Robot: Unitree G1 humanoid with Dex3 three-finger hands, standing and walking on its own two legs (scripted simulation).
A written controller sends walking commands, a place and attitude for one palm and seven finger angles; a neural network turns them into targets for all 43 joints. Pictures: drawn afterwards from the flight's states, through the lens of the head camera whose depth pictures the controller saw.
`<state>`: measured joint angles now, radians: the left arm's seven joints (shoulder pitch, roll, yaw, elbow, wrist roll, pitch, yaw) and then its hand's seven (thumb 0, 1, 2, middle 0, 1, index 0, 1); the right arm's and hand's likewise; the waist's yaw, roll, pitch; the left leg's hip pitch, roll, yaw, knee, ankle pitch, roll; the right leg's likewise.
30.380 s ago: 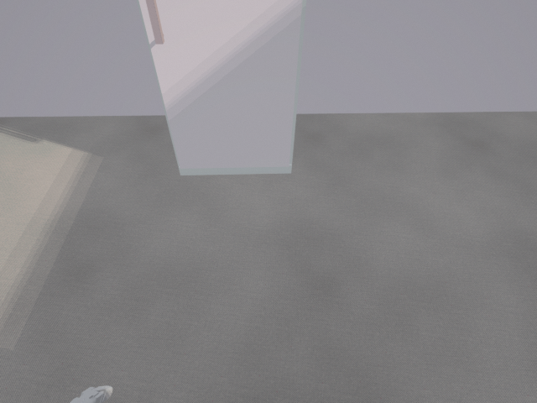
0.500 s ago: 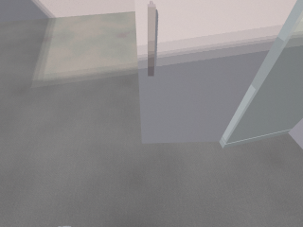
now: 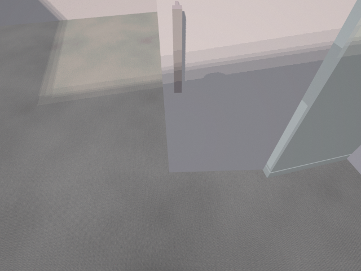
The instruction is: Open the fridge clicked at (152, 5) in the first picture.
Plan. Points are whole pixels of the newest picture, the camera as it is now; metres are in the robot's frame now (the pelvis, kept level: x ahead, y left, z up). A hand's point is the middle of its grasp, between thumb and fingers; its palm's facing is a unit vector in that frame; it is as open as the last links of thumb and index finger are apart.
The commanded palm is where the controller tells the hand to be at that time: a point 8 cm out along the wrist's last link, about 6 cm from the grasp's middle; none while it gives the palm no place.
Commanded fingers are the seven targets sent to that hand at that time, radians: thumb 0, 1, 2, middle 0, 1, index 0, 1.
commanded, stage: look to check the result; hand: left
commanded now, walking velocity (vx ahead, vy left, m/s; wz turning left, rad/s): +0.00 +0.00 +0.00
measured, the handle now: (177, 51) +0.72 +0.06 +0.11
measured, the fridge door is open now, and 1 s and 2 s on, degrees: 78 78 78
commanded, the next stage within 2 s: stand and wait in 0.04 s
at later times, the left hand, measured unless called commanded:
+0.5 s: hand out of the picture +0.08 +0.22 -0.16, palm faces -0.02 -0.95 -0.30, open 7.4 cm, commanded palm none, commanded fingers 0.00 0.90 0.90 -0.20 -0.30 -0.20 -0.30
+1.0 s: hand out of the picture +0.05 +0.22 -0.17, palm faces -0.02 -0.96 -0.28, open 7.4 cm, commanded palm none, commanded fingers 0.00 0.90 0.90 -0.20 -0.30 -0.20 -0.30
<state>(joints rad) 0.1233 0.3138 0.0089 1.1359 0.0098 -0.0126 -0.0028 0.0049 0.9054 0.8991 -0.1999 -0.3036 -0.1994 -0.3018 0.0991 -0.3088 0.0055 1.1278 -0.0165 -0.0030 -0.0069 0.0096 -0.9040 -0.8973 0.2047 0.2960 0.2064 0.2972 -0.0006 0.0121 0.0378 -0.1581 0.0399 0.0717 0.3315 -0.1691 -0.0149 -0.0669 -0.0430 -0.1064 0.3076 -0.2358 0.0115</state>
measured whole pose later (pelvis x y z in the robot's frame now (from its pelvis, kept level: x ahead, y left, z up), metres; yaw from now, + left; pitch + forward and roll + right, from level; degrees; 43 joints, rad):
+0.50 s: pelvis +0.01 -0.01 +0.00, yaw +0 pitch -1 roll +0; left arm 0.13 0.29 0.01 1.13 0.01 -0.02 0.00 0.00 0.91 0.90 -0.20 -0.30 -0.20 -0.30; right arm 0.12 -0.29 0.00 1.13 -0.02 0.00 -0.02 0.01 -0.90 -0.90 0.20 0.30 0.21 0.30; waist -0.01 0.00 0.03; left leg -0.14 0.05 0.07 0.33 -0.18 -0.03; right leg -0.04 -0.03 -0.10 0.30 -0.24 0.00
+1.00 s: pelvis +0.00 +0.00 +0.00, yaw +0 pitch -1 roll +0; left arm 0.16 0.28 0.01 1.14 0.01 -0.01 0.00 0.00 0.91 0.90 -0.20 -0.30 -0.20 -0.30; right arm 0.14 -0.27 0.00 1.14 -0.02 0.00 -0.01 0.01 -0.90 -0.90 0.20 0.30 0.21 0.30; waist 0.00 0.00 0.04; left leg -0.14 0.05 0.07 0.32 -0.16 -0.02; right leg -0.05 -0.03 -0.10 0.29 -0.22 0.01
